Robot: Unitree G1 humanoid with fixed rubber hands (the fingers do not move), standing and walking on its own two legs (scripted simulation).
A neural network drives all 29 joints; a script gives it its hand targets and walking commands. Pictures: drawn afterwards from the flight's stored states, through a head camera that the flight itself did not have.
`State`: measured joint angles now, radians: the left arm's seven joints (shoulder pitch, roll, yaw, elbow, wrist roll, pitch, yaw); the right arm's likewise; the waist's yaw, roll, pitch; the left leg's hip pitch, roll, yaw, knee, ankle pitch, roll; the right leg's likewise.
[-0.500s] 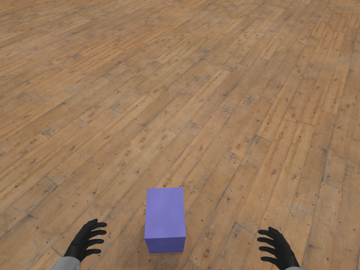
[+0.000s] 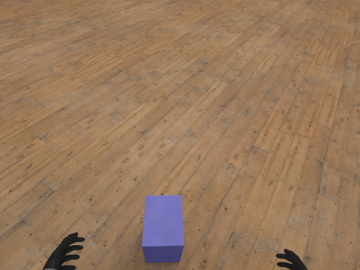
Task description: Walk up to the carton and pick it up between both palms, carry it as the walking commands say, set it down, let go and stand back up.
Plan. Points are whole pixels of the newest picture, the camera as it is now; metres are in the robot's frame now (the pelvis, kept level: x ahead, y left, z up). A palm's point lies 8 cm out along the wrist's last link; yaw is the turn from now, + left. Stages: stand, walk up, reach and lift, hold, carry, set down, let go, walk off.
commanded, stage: stand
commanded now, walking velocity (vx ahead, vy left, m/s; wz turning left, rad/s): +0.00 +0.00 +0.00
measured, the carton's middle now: (163, 229) +0.42 +0.06 -0.63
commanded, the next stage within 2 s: none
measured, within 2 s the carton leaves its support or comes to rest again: neither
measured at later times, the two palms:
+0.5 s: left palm (45, 268) +0.15 +0.30 -0.09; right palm out of the picture +0.13 -0.28 -0.08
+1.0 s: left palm out of the picture +0.10 +0.31 -0.09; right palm out of the picture +0.09 -0.29 -0.08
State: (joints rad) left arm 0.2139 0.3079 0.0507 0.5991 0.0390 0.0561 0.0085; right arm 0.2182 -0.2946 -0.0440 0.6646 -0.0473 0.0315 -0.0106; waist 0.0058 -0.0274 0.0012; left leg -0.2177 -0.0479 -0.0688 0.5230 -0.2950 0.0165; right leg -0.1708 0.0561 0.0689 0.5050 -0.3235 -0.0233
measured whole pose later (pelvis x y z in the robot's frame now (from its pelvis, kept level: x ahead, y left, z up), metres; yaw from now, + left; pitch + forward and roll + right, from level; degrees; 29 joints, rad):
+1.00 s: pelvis +0.00 +0.01 +0.01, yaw -1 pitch -2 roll +0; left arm 0.16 0.37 0.02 0.92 0.02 -0.01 0.02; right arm 0.14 -0.37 -0.01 0.97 -0.02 -0.02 -0.02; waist 0.00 -0.02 0.01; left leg -0.12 -0.06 -0.05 0.38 -0.21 0.03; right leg -0.08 0.04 0.09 0.36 -0.24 0.00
